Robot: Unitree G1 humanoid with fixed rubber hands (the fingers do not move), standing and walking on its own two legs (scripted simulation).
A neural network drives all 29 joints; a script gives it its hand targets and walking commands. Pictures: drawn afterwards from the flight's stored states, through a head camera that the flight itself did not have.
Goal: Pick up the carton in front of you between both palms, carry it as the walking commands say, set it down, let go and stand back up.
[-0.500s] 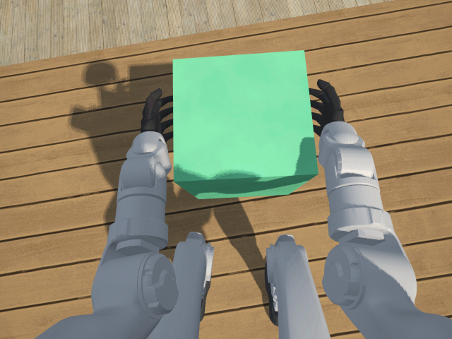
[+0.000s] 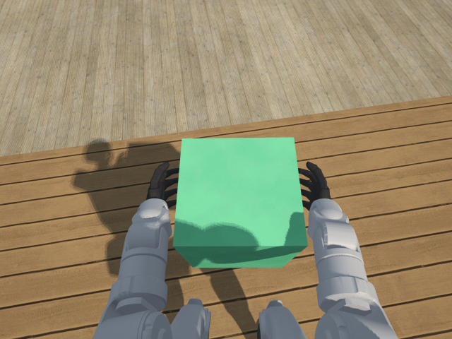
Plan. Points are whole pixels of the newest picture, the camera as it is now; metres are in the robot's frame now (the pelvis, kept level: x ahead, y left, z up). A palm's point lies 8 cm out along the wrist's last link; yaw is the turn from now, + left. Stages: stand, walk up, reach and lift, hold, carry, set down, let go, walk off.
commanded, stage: reach and lift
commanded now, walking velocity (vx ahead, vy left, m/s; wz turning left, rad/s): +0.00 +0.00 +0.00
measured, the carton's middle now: (237, 210) +0.38 +0.00 -0.10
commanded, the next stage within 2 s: hold in 1.40 s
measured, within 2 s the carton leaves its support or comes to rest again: neither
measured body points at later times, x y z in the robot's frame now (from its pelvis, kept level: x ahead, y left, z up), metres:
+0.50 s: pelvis +0.03 +0.01 +0.08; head +0.00 +0.01 +0.53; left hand +0.33 +0.15 +0.09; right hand +0.33 -0.15 +0.09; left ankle +0.04 +0.13 -0.66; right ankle +0.05 -0.13 -0.66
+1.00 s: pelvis +0.03 +0.00 +0.08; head +0.01 +0.00 +0.53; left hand +0.34 +0.15 +0.10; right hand +0.34 -0.15 +0.10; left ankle +0.04 +0.13 -0.66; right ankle +0.05 -0.13 -0.66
